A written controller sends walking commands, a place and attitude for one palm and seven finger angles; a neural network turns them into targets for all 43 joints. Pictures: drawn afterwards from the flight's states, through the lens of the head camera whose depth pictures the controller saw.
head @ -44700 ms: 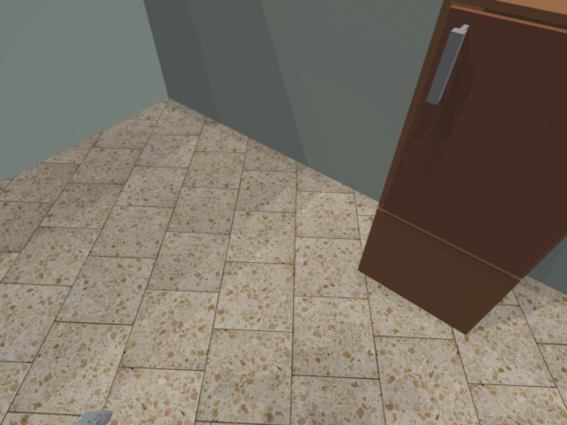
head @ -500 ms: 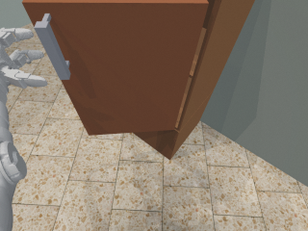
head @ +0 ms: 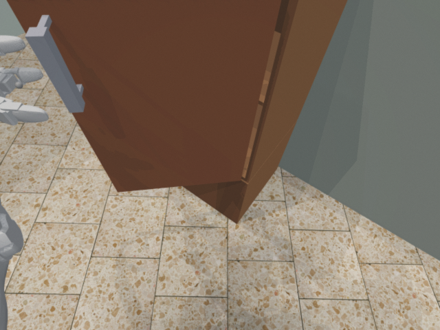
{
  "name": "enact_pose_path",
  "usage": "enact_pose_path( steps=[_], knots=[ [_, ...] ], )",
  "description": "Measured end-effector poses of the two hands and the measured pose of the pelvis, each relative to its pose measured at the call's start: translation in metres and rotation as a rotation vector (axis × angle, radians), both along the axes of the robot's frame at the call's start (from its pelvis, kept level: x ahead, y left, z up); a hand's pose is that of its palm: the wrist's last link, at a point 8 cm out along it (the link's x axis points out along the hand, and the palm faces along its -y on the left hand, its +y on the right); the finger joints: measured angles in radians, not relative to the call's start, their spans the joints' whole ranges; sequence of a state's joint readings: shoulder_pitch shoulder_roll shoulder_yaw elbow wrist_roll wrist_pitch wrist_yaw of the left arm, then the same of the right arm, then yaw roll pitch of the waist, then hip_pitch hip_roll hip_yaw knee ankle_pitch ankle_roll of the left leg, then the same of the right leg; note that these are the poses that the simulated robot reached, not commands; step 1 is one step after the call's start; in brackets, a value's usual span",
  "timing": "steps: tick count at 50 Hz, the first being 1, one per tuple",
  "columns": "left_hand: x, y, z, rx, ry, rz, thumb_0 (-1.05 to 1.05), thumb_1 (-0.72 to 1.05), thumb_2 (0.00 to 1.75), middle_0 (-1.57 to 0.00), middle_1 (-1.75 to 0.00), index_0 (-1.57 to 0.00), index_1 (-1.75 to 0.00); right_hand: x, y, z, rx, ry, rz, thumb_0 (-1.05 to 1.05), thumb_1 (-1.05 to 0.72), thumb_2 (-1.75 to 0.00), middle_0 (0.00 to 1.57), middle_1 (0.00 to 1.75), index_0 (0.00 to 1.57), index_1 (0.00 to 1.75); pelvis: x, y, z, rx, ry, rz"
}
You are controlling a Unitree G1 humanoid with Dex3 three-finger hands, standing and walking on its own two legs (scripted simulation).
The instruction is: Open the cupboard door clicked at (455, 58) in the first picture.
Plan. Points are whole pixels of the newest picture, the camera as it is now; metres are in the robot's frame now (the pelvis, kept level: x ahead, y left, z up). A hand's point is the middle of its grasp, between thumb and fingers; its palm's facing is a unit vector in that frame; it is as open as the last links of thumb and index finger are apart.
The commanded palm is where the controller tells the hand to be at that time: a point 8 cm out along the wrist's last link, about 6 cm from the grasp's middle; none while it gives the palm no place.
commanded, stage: slide the fingers in behind the handle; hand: left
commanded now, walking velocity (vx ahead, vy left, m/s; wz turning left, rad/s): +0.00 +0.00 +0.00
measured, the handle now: (62, 67) +0.54 +0.24 +0.17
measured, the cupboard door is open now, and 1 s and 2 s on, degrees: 44 44 44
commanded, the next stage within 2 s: close the thumb around the handle in 1.54 s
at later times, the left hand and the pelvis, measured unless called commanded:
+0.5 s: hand (39, 86) +0.48 +0.25 +0.17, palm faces +0.06 -1.00 +0.01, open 14.0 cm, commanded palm +0.46 +0.30 +0.17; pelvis +0.00 +0.01 +0.00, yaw +1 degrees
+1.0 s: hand (64, 83) +0.48 +0.22 +0.18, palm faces +0.06 -1.00 +0.01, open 14.0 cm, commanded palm +0.45 +0.27 +0.17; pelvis -0.01 +0.00 +0.00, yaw +0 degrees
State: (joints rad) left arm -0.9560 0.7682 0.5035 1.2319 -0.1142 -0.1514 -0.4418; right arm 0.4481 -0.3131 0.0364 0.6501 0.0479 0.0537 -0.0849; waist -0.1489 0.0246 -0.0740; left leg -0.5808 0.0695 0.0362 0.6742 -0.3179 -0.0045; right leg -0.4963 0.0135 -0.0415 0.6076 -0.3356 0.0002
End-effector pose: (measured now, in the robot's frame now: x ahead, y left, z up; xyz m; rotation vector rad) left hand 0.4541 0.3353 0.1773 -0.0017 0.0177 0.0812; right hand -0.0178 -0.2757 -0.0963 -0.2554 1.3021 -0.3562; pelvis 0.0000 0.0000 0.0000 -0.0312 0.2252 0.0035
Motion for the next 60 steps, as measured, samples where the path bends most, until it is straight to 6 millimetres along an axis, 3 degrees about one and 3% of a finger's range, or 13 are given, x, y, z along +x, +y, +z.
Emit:
enact_pose_path(
  steps=[24, 48, 60],
  knots=[
    [0.000, -0.027, -0.003, -0.013, -0.018, -0.028, -0.02, -0.50, 0.30, -0.30, -1.20, -0.30, -1.20, 0.035, 0.019, -0.003, 0.030, -0.124, 0.061, 0.00, -0.90, -0.90, 0.20, 0.30, 0.21, 0.30, -0.004, 0.010, -0.001, -0.003, -0.020, 0.008],
    [0.003, -0.064, 0.000, 0.002, -0.031, -0.017, -0.02, -0.50, 0.30, -0.30, -1.20, -0.30, -1.20, 0.014, 0.008, -0.006, 0.040, -0.107, 0.033, 0.00, -0.90, -0.90, 0.20, 0.30, 0.21, 0.30, -0.008, 0.000, 0.000, 0.005, -0.037, 0.004],
    [-0.003, -0.073, 0.001, -0.002, -0.025, 0.000, -0.02, -0.50, 0.30, -0.29, -1.20, -0.29, -1.20, 0.024, 0.005, -0.008, 0.048, -0.135, 0.053, 0.00, -0.90, -0.90, 0.20, 0.30, 0.21, 0.30, -0.010, -0.003, 0.001, 0.007, -0.052, 0.012]
  ],
)
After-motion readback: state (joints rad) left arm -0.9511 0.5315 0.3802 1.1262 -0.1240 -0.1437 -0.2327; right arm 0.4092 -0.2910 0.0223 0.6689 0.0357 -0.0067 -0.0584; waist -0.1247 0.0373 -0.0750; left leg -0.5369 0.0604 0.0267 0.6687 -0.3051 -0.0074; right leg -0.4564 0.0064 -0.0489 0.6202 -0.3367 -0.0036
